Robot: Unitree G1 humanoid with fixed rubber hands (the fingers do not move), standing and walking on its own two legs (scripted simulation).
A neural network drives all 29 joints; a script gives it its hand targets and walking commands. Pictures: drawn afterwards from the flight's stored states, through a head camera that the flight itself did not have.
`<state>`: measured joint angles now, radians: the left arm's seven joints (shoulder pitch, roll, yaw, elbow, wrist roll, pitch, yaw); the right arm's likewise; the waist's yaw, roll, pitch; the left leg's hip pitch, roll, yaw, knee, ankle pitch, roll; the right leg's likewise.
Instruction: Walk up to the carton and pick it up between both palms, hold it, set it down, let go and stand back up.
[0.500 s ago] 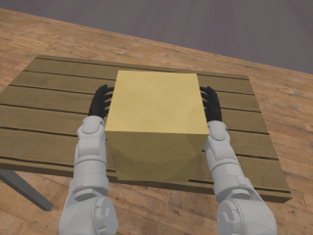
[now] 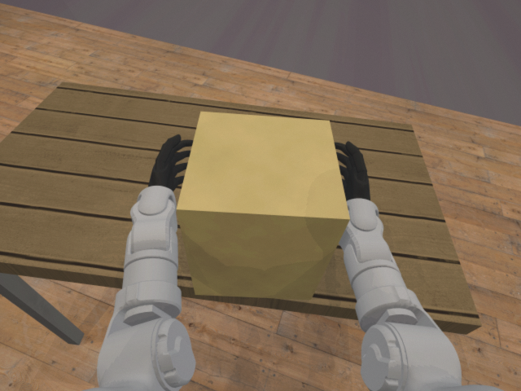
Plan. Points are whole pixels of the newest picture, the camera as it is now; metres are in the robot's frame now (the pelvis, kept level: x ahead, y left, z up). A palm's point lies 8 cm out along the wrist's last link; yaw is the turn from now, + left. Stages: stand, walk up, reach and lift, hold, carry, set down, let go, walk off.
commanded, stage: reach and lift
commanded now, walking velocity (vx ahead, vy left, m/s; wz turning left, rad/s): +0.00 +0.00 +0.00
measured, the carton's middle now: (259, 211) +0.38 +0.03 +0.05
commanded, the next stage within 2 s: none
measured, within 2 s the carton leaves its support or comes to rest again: leaves its support in 0.28 s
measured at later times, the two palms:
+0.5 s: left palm (153, 183) +0.36 +0.19 +0.13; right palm (360, 184) +0.37 -0.11 +0.14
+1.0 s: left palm (159, 166) +0.36 +0.17 +0.17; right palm (383, 169) +0.36 -0.13 +0.18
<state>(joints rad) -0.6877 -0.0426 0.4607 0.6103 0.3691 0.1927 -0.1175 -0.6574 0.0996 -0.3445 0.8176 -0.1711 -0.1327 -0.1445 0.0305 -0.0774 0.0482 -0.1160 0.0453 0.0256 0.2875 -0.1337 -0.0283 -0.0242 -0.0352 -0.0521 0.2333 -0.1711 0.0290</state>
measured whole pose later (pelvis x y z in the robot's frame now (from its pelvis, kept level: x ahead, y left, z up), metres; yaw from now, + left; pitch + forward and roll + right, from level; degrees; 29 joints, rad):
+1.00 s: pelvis -0.02 +0.00 +0.00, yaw +1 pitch -7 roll -1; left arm -0.70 -0.02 0.35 0.41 0.32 0.51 -0.03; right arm -0.78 -0.02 -0.15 0.80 0.11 0.09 -0.16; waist -0.05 -0.09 0.02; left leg -0.08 0.04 0.02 0.34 -0.13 -0.02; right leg 0.03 -0.04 -0.07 0.27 -0.17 0.03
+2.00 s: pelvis -0.02 -0.01 +0.00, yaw +1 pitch -5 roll -1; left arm -0.88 0.05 0.36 0.37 0.28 0.80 -0.03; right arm -1.07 -0.16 0.00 0.85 0.34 0.43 -0.23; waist -0.08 -0.05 -0.10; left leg -0.11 0.05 0.01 0.34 -0.14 -0.03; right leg -0.01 -0.02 -0.05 0.29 -0.19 0.02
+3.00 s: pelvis -0.01 -0.01 +0.00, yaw +2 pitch -3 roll -1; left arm -1.02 0.10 0.36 0.52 0.21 0.89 -0.02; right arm -1.26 -0.23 0.06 0.96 0.46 0.62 -0.29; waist -0.06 -0.02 -0.21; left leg -0.16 0.06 -0.04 0.36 -0.15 -0.05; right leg -0.05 0.01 -0.03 0.30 -0.19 0.01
